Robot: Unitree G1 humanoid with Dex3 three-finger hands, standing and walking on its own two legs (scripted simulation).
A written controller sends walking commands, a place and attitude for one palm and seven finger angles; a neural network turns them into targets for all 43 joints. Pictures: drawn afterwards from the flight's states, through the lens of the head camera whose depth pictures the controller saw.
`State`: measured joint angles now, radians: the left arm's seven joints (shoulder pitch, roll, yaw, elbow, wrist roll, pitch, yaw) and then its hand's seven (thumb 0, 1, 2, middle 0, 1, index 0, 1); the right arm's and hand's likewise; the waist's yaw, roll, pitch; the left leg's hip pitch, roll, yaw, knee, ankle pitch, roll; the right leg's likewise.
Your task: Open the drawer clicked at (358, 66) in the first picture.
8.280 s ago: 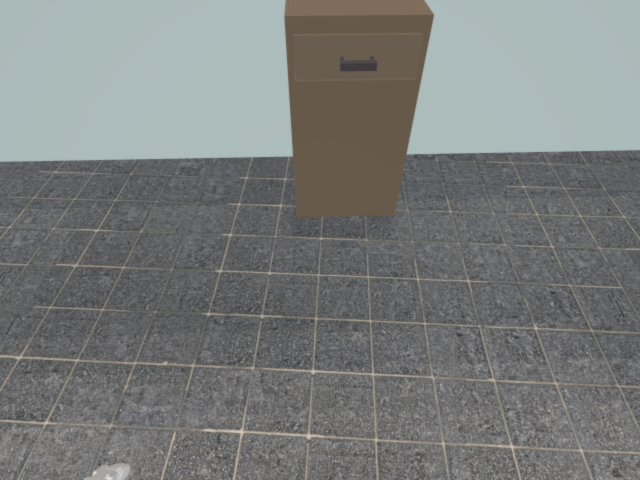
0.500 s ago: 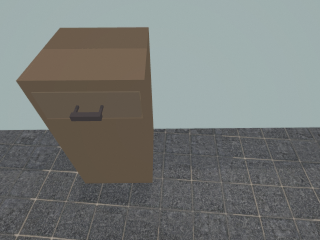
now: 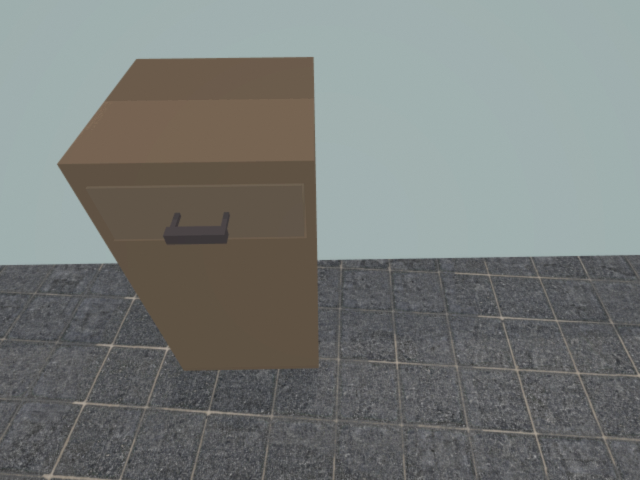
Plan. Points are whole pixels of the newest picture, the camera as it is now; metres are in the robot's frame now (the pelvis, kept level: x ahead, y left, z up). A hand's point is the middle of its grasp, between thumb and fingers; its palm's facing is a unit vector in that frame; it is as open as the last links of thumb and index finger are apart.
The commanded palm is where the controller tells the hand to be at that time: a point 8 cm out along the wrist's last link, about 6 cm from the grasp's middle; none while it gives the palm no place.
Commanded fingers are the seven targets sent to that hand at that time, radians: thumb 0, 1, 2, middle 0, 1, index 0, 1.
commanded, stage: shuffle to correct the standing spot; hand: left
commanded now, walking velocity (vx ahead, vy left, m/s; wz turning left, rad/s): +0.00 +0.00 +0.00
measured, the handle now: (199, 226) +0.56 +0.28 -0.05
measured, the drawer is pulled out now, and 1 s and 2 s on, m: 0.00 0.00 0.00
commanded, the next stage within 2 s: come to a stop and stand still in 0.14 s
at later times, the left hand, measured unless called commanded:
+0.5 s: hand out of the picture +0.03 +0.18 -0.18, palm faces +0.10 -0.98 -0.19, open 7.4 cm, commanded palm none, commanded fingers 0.00 0.90 0.90 -0.20 -0.30 -0.20 -0.30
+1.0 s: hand out of the picture +0.07 +0.16 -0.17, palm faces +0.08 -0.97 -0.22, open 7.2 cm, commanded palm none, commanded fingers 0.00 0.90 0.90 -0.20 -0.30 -0.20 -0.30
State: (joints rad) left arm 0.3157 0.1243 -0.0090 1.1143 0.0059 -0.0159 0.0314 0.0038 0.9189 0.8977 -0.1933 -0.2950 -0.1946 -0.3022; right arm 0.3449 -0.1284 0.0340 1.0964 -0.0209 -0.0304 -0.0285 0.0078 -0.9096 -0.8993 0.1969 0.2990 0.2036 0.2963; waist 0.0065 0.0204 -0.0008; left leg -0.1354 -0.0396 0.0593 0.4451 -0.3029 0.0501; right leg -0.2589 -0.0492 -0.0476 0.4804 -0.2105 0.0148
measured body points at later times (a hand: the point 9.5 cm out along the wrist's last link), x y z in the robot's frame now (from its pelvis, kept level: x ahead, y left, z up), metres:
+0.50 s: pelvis +0.05 +0.01 -0.01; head +0.07 +0.02 +0.44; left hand +0.03 +0.23 -0.17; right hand +0.05 -0.21 -0.16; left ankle -0.04 +0.08 -0.74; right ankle +0.03 -0.12 -0.73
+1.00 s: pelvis +0.03 -0.02 +0.00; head +0.04 -0.03 +0.45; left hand +0.06 +0.21 -0.15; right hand +0.04 -0.23 -0.16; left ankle -0.04 +0.08 -0.74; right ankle +0.05 -0.11 -0.74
